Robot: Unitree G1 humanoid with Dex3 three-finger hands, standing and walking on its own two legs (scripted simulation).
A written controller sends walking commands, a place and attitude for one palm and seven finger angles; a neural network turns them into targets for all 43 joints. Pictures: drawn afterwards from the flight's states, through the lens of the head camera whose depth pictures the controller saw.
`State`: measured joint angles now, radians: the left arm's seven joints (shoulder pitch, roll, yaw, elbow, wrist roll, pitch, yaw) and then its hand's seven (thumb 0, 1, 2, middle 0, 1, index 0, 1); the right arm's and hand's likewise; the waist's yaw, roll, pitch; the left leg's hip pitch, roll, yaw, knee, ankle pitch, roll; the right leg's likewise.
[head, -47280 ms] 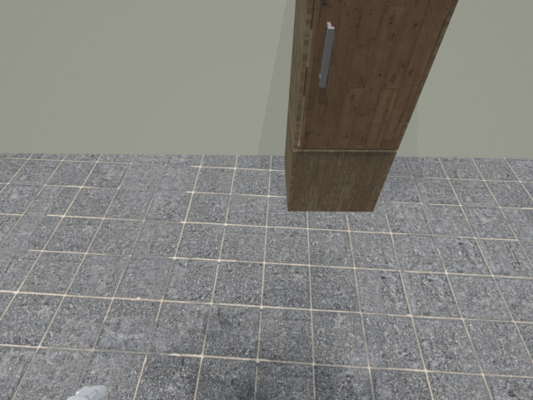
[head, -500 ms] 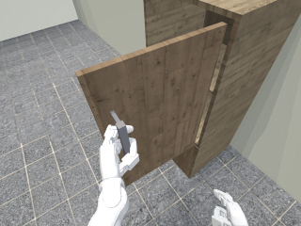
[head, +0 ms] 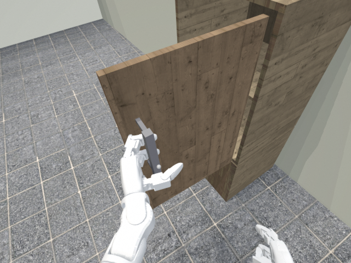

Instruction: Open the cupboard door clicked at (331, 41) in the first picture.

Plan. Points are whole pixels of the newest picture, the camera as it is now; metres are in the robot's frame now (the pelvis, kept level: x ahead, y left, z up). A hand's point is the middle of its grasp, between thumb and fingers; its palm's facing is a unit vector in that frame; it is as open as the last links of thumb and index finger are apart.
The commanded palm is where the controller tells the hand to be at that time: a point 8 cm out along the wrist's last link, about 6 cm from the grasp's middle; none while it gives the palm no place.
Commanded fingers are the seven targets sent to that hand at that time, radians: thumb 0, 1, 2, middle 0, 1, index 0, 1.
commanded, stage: open thumb and fingers to let go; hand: left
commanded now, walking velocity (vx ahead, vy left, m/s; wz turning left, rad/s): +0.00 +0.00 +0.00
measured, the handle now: (149, 151) +0.35 +0.08 +0.07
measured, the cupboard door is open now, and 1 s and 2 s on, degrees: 87 87 87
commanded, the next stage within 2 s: slide the hand sideways off the handle in 0.42 s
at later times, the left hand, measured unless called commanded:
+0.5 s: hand (162, 170) +0.30 +0.05 +0.08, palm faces +0.16 -0.99 +0.00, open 15.4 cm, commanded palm +0.26 +0.11 +0.07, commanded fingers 0.00 -0.50 0.30 -0.15 -0.30 -0.15 -0.30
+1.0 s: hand (146, 191) +0.25 +0.08 +0.08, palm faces -0.22 -0.98 -0.01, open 16.4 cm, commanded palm +0.23 +0.14 +0.07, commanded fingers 0.00 -0.50 0.30 -0.15 -0.30 -0.15 -0.30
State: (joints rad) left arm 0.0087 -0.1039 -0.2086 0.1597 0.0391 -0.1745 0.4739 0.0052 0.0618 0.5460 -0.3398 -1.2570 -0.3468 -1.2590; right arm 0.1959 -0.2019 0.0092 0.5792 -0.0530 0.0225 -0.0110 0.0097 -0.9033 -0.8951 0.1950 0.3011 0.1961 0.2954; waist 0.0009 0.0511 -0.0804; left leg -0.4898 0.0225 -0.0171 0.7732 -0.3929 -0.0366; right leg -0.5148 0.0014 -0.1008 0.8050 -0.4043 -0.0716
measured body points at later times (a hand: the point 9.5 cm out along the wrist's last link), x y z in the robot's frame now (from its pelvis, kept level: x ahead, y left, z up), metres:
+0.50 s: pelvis -0.02 +0.03 +0.00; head +0.00 +0.01 +0.45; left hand +0.28 +0.10 +0.08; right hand +0.15 -0.19 -0.10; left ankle +0.00 +0.15 -0.71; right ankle +0.01 -0.07 -0.71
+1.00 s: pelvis -0.01 +0.04 +0.00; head +0.00 +0.02 +0.45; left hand +0.26 +0.13 +0.08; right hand +0.15 -0.19 -0.09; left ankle +0.00 +0.15 -0.71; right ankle +0.01 -0.07 -0.71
